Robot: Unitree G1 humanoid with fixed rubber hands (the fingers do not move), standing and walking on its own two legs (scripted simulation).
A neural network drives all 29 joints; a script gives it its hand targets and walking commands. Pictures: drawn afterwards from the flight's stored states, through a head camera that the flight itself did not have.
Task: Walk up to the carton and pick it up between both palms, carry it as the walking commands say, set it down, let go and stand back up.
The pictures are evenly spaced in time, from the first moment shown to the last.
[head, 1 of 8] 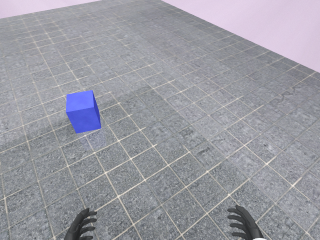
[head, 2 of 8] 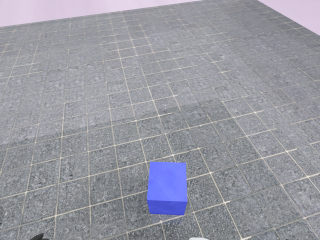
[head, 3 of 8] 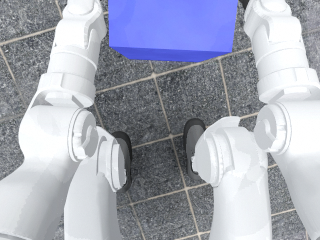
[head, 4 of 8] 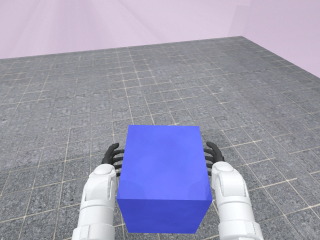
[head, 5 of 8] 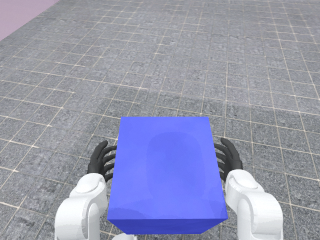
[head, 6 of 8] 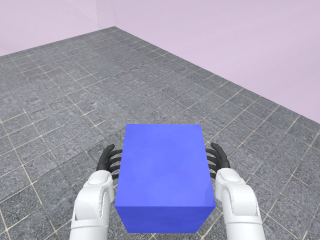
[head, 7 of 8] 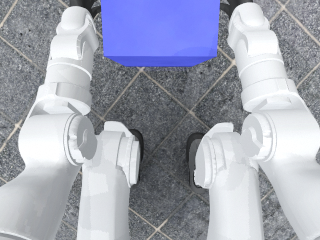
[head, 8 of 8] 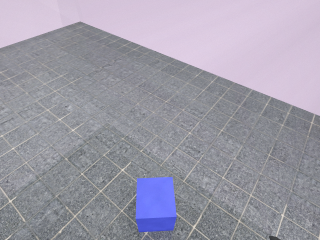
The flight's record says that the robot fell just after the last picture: no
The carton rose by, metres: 0.70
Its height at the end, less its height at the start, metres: +0.00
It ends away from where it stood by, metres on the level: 0.86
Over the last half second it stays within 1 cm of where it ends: yes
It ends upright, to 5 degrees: yes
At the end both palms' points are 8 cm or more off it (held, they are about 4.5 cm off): yes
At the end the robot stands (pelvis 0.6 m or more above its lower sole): yes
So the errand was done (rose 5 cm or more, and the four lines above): yes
